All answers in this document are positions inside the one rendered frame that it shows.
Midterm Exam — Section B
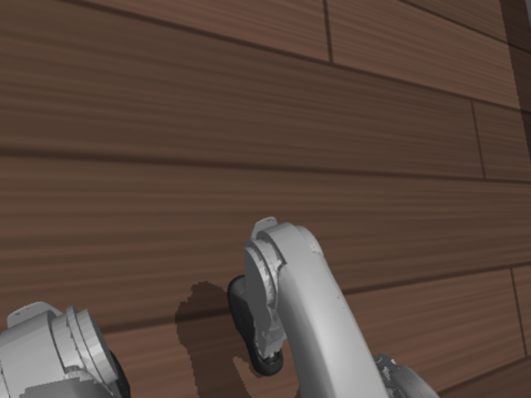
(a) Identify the left robot foot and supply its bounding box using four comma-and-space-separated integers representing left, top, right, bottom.
110, 350, 131, 398

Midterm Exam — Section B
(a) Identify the right robot hand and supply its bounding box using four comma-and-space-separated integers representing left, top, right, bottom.
372, 353, 440, 398

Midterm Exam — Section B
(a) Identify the right robot foot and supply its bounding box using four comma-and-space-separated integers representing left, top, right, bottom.
227, 275, 283, 376

